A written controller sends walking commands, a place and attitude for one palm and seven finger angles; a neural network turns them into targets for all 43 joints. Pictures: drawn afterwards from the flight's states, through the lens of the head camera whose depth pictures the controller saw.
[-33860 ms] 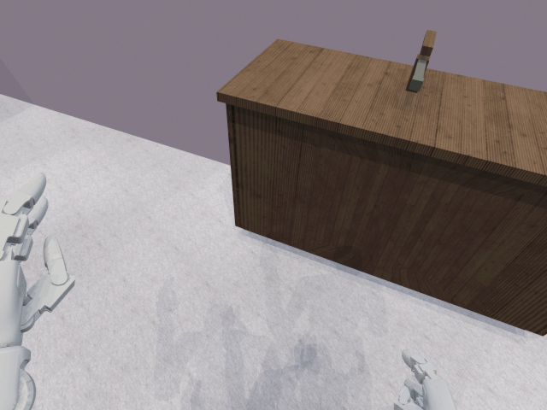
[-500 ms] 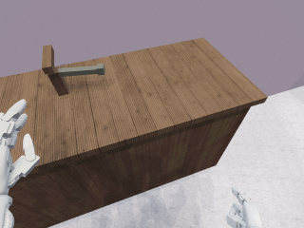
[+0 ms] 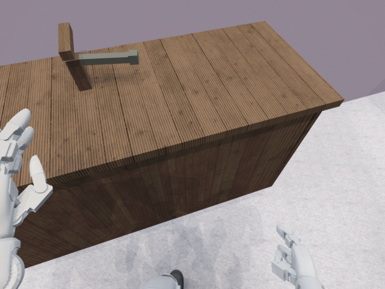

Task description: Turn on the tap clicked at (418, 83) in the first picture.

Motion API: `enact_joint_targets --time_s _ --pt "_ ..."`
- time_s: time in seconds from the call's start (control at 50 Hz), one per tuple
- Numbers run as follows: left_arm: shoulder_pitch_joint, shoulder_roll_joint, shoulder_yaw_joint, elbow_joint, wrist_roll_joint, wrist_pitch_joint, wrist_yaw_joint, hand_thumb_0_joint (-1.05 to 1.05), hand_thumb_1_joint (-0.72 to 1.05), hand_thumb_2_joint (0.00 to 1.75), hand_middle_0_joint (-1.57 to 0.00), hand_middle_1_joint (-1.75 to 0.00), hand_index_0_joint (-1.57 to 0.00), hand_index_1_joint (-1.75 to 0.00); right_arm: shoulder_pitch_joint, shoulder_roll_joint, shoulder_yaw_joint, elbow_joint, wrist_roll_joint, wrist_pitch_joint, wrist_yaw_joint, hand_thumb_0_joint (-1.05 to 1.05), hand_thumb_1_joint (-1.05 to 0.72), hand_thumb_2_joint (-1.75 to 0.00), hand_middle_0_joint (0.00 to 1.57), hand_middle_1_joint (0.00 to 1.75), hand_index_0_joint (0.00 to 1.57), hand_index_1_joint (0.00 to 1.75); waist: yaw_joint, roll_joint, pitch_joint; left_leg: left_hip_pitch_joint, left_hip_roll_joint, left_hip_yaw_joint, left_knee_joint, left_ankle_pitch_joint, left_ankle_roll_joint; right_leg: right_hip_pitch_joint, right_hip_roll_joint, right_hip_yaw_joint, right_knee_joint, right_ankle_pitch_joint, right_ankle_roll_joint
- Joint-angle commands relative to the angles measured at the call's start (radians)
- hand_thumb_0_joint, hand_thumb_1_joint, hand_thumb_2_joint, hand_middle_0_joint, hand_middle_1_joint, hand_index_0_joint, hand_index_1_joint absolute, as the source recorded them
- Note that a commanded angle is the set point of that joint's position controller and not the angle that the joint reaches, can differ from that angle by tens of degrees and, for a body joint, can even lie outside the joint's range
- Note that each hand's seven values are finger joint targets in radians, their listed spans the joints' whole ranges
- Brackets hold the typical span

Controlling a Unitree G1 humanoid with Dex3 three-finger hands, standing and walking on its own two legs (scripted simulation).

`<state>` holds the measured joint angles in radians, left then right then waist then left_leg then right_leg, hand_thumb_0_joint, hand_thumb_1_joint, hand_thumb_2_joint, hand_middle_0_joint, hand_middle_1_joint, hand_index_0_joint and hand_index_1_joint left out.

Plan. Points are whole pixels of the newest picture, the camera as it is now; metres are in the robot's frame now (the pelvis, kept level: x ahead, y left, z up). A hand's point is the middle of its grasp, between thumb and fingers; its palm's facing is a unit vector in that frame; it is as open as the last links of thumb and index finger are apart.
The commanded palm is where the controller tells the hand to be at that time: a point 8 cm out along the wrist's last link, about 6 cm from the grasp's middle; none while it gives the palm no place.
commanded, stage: step back with the hand held close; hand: left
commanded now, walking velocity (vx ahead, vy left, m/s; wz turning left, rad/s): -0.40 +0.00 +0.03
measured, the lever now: (133, 57) +0.65 +0.23 +0.08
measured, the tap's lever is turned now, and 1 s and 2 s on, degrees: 77 77 77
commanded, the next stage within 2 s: stop stepping back and stand still in 0.40 s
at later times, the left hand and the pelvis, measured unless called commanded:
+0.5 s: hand out of the picture +0.13 +0.25 +0.18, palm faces +0.34 -0.89 -0.31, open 7.4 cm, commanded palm +0.07 +0.29 +0.18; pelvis -0.09 +0.02 +0.01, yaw -1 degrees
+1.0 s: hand out of the picture +0.02 +0.24 +0.16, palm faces +0.41 -0.85 -0.34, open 7.4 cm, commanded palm -0.04 +0.29 +0.18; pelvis -0.19 +0.00 +0.00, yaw +2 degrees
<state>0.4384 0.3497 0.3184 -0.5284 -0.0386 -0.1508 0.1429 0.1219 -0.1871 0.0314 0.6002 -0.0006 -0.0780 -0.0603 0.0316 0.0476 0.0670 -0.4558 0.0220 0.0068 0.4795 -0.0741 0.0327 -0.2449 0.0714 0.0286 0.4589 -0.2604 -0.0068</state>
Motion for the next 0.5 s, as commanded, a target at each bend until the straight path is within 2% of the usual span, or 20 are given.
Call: enact_joint_targets --time_s 0.0,0.02,0.08,0.1,0.12,0.14,0.18,0.2,0.22,0.24,0.26,0.28,0.3,0.32,0.34,0.36,0.38,0.42,0.44,0.48 --pt "0.031 0.205 0.148 -0.258 -0.027 -0.07 0.008 0.0 0.9 0.9 -0.2 -0.3 -0.2 -0.3 -0.05 -0.134 -0.08 -0.168 0.017 -0.044 -0.016 0.0 -0.9 -0.9 0.2 0.3 0.2 0.3 -0.01 -0.059 -0.354 0.365 0.1 -0.091 0.098 0.179 -0.015 -0.071 -0.163 0.072 -0.047 0.322 -0.033" --pt "0.05 0.224 0.167 -0.272 -0.033 -0.068 0.012 0.0 0.9 0.9 -0.2 -0.3 -0.2 -0.3 -0.048 -0.131 -0.082 -0.167 0.018 -0.039 -0.018 0.0 -0.9 -0.9 0.2 0.3 0.2 0.3 -0.015 -0.06 -0.355 0.355 0.081 -0.08 0.129 0.124 -0.024 -0.078 -0.192 0.088 -0.055 0.347 -0.05" --pt "0.054 0.227 0.167 -0.271 -0.041 -0.085 0.016 0.0 0.9 0.9 -0.2 -0.3 -0.2 -0.3 -0.064 -0.109 -0.075 -0.169 0.025 -0.027 -0.023 0.0 -0.9 -0.9 0.2 0.3 0.2 0.3 -0.035 -0.117 -0.223 0.286 0.015 -0.044 0.283 -0.152 -0.056 -0.226 -0.298 0.154 -0.125 0.253 -0.107" --pt "0.051 0.222 0.159 -0.265 -0.041 -0.087 0.018 0.0 0.9 0.9 -0.2 -0.3 -0.2 -0.3 -0.064 -0.111 -0.078 -0.166 0.027 -0.024 -0.022 0.0 -0.9 -0.9 0.2 0.3 0.2 0.3 -0.04 -0.132 -0.178 0.267 0.003 -0.044 0.356 -0.204 -0.062 -0.28 -0.331 0.171 -0.15 0.195 -0.129" --pt "0.035 0.227 0.165 -0.267 -0.039 -0.083 0.022 0.0 0.9 0.9 -0.2 -0.3 -0.2 -0.3 -0.062 -0.11 -0.083 -0.161 0.025 -0.021 -0.025 0.0 -0.9 -0.9 0.2 0.3 0.2 0.3 -0.041 -0.142 -0.165 0.237 -0.001 -0.05 0.408 -0.234 -0.065 -0.28 -0.346 0.178 -0.157 0.216 -0.145" --pt "0.036 0.219 0.161 -0.238 -0.034 -0.076 0.021 0.0 0.9 0.9 -0.2 -0.3 -0.2 -0.3 -0.069 -0.103 -0.078 -0.162 0.023 -0.018 -0.025 0.0 -0.9 -0.9 0.2 0.3 0.2 0.3 -0.041 -0.156 -0.122 0.19 0.003 -0.061 0.409 -0.255 -0.064 -0.272 -0.345 0.168 -0.146 0.257 -0.148" --pt "0.013 0.211 0.153 -0.191 -0.031 -0.071 0.015 0.0 0.9 0.9 -0.2 -0.3 -0.2 -0.3 -0.077 -0.107 -0.064 -0.166 0.019 -0.016 -0.025 0.0 -0.9 -0.9 0.2 0.3 0.2 0.3 -0.048 -0.13 -0.065 0.133 0.028 -0.082 0.231 -0.222 -0.05 -0.213 -0.31 0.137 -0.082 0.353 -0.114" --pt "0.003 0.213 0.155 -0.173 -0.03 -0.07 0.016 0.0 0.9 0.9 -0.2 -0.3 -0.2 -0.3 -0.069 -0.118 -0.06 -0.163 0.017 -0.014 -0.027 0.0 -0.9 -0.9 0.2 0.3 0.2 0.3 -0.05 -0.087 -0.062 0.137 0.054 -0.096 0.081 -0.097 -0.033 -0.191 -0.257 0.097 -0.015 0.337 -0.072" --pt "-0.031 0.205 0.135 -0.191 -0.025 -0.071 0.014 0.0 0.9 0.9 -0.2 -0.3 -0.2 -0.3 -0.084 -0.147 -0.065 -0.173 0.017 -0.014 -0.036 0.0 -0.9 -0.9 0.2 0.3 0.2 0.3 -0.042 0.046 -0.054 0.143 0.11 -0.154 -0.049 0.103 -0.01 -0.167 -0.168 0.036 0.076 0.294 -0.025" --pt "-0.019 0.232 0.167 -0.201 -0.017 -0.073 0.023 0.0 0.9 0.9 -0.2 -0.3 -0.2 -0.3 -0.056 -0.153 -0.066 -0.173 0.008 -0.018 -0.033 0.0 -0.9 -0.9 0.2 0.3 0.2 0.3 -0.028 0.155 -0.148 0.235 0.223 -0.295 -0.091 0.355 0.035 -0.184 -0.075 -0.006 0.194 0.12 0.011" --pt "-0.017 0.22 0.142 -0.223 -0.024 -0.078 0.022 0.0 0.9 0.9 -0.2 -0.3 -0.2 -0.3 -0.03 -0.126 -0.062 -0.174 -0.001 -0.032 -0.026 0.0 -0.9 -0.9 0.2 0.3 0.2 0.3 -0.032 0.215 -0.228 0.322 0.284 -0.375 -0.135 0.489 0.048 -0.23 -0.034 0.027 0.346 -0.188 0.005" --pt "-0.03 0.211 0.131 -0.245 -0.024 -0.083 0.019 0.0 0.9 0.9 -0.2 -0.3 -0.2 -0.3 -0.019 -0.132 -0.068 -0.161 -0.016 -0.049 -0.017 0.0 -0.9 -0.9 0.2 0.3 0.2 0.3 -0.025 0.199 -0.261 0.315 0.306 -0.39 -0.181 0.37 0.018 -0.213 -0.023 0.083 0.498 -0.285 0.004" --pt "-0.071 0.197 0.118 -0.292 -0.016 -0.089 0.02 0.0 0.9 0.9 -0.2 -0.3 -0.2 -0.3 -0.028 -0.142 -0.075 -0.154 -0.019 -0.059 -0.01 0.0 -0.9 -0.9 0.2 0.3 0.2 0.3 -0.024 0.183 -0.274 0.265 0.312 -0.357 -0.202 0.158 0.03 -0.197 -0.031 0.103 0.585 -0.274 0.005" --pt "-0.097 0.186 0.103 -0.341 -0.023 -0.091 0.025 0.0 0.9 0.9 -0.2 -0.3 -0.2 -0.3 -0.021 -0.137 -0.078 -0.159 -0.013 -0.069 -0.01 0.0 -0.9 -0.9 0.2 0.3 0.2 0.3 -0.025 0.177 -0.285 0.301 0.301 -0.342 -0.184 0.165 0.052 -0.225 -0.039 0.103 0.577 -0.262 0.003" --pt "-0.068 0.179 0.102 -0.342 -0.024 -0.075 0.028 0.0 0.9 0.9 -0.2 -0.3 -0.2 -0.3 0.004 -0.141 -0.087 -0.147 -0.007 -0.084 -0.008 0.0 -0.9 -0.9 0.2 0.3 0.2 0.3 -0.029 0.117 -0.3 0.369 0.284 -0.289 -0.173 0.188 0.063 -0.245 -0.04 0.089 0.572 -0.215 0.013" --pt "-0.054 0.165 0.087 -0.357 -0.019 -0.061 0.03 0.0 0.9 0.9 -0.2 -0.3 -0.2 -0.3 0.009 -0.144 -0.09 -0.144 -0.001 -0.094 -0.003 0.0 -0.9 -0.9 0.2 0.3 0.2 0.3 -0.028 0.107 -0.306 0.392 0.26 -0.25 -0.172 0.18 0.06 -0.256 -0.038 0.066 0.565 -0.186 0.021" --pt "-0.043 0.164 0.083 -0.364 -0.016 -0.048 0.03 0.0 0.9 0.9 -0.2 -0.3 -0.2 -0.3 0.005 -0.146 -0.09 -0.143 0.005 -0.1 0.001 0.0 -0.9 -0.9 0.2 0.3 0.2 0.3 -0.029 0.102 -0.299 0.384 0.242 -0.225 -0.194 0.085 0.049 -0.256 -0.032 0.04 0.567 -0.163 0.026" --pt "-0.029 0.194 0.115 -0.384 -0.016 -0.034 0.036 0.0 0.9 0.9 -0.2 -0.3 -0.2 -0.3 -0.013 -0.148 -0.085 -0.146 0.0 -0.107 -0.002 0.0 -0.9 -0.9 0.2 0.3 0.2 0.3 -0.028 0.127 -0.288 0.361 0.223 -0.231 -0.256 -0.103 0.037 -0.241 -0.033 0.006 0.542 -0.155 0.028" --pt "-0.031 0.17 0.093 -0.371 -0.014 -0.028 0.036 0.0 0.9 0.9 -0.2 -0.3 -0.2 -0.3 -0.023 -0.141 -0.075 -0.134 0.0 -0.105 0.0 0.0 -0.9 -0.9 0.2 0.3 0.2 0.3 -0.033 0.158 -0.265 0.326 0.211 -0.228 -0.297 -0.236 0.027 -0.23 -0.022 -0.01 0.535 -0.152 0.029" --pt "-0.035 0.172 0.106 -0.326 -0.016 -0.018 0.043 0.0 0.9 0.9 -0.2 -0.3 -0.2 -0.3 -0.036 -0.131 -0.062 -0.123 -0.006 -0.101 -0.003 0.0 -0.9 -0.9 0.2 0.3 0.2 0.3 -0.031 0.196 -0.224 0.254 0.199 -0.218 -0.37 -0.439 0.016 -0.183 -0.008 -0.044 0.466 -0.156 0.02"
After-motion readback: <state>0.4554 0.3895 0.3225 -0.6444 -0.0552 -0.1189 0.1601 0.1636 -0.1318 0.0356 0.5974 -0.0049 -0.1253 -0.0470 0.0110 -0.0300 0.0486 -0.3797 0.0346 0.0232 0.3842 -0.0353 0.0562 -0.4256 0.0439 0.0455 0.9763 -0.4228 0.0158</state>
